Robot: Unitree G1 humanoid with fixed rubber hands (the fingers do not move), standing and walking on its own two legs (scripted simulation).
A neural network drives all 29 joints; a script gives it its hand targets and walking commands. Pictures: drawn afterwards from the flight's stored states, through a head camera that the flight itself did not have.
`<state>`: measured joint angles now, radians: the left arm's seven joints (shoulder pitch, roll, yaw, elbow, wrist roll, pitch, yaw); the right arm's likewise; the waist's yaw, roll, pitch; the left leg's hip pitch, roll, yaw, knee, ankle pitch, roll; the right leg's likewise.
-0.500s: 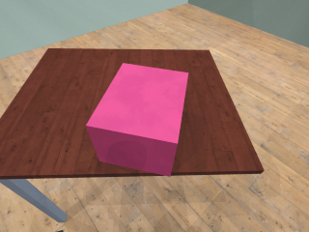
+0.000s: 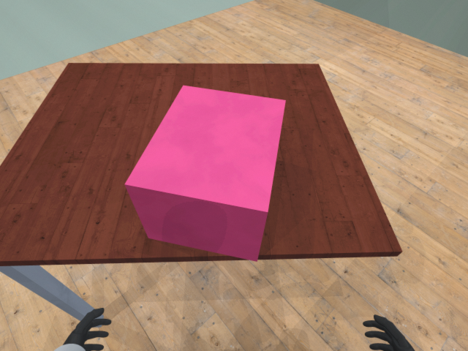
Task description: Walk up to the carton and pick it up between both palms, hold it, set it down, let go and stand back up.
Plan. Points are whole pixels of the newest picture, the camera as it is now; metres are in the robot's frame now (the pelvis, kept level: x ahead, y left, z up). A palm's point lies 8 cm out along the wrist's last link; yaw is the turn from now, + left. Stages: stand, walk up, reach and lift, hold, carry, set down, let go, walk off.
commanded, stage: reach and lift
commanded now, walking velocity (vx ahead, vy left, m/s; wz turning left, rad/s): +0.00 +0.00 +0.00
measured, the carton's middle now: (217, 168) +0.46 +0.05 +0.03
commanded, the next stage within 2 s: none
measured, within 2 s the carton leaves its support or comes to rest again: neither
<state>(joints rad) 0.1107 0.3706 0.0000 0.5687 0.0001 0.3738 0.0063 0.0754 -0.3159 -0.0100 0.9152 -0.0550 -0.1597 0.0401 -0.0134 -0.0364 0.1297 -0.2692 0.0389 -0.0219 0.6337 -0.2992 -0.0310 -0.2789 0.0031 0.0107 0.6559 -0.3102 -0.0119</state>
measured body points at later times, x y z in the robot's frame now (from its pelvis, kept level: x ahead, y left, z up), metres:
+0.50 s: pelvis +0.02 +0.02 +0.02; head +0.01 +0.04 +0.47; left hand +0.20 +0.29 -0.06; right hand +0.15 -0.22 -0.05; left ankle +0.03 +0.15 -0.72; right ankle +0.03 -0.12 -0.72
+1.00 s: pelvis +0.02 +0.02 +0.02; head +0.01 +0.04 +0.47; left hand +0.20 +0.28 -0.02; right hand +0.17 -0.20 +0.00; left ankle +0.03 +0.15 -0.72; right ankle +0.03 -0.12 -0.72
